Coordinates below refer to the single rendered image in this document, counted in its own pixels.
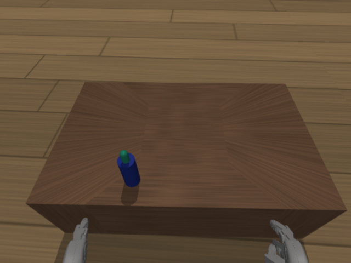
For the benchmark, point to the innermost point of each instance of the left robot hand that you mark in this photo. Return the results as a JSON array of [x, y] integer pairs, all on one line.
[[76, 249]]

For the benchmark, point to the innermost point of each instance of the right robot hand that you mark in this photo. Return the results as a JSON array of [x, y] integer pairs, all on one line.
[[291, 251]]

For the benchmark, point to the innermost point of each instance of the bottle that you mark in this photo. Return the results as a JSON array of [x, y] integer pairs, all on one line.
[[128, 167]]

